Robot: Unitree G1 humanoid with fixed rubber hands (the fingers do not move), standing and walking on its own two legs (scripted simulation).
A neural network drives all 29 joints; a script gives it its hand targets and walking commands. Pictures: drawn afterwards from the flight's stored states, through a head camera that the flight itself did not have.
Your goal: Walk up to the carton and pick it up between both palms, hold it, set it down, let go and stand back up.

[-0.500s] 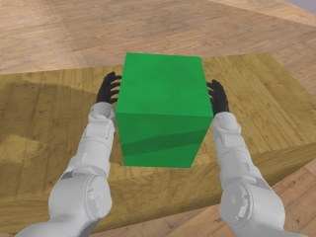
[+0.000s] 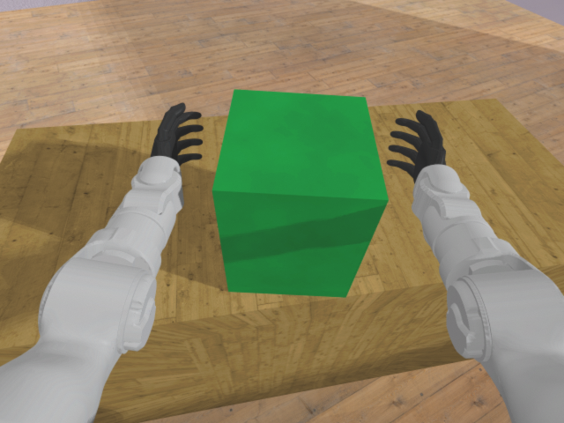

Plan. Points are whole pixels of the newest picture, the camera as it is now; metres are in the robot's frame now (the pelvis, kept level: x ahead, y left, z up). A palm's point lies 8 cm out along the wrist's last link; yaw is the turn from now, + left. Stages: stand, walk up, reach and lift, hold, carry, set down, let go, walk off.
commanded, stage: set down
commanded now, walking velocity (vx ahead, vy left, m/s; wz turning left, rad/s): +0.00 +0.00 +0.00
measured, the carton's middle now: (293, 199) +0.47 +0.03 +0.06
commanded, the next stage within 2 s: none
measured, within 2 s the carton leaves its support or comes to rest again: neither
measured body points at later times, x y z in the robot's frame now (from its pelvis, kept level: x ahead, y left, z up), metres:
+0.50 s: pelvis +0.00 -0.01 +0.00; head +0.04 +0.01 +0.45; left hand +0.48 +0.23 +0.22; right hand +0.50 -0.15 +0.21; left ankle +0.01 +0.11 -0.74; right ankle -0.01 -0.10 -0.74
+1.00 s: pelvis -0.01 -0.02 +0.01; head +0.00 -0.01 +0.46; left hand +0.45 +0.23 +0.22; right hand +0.46 -0.17 +0.21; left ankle +0.01 +0.11 -0.74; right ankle -0.01 -0.10 -0.74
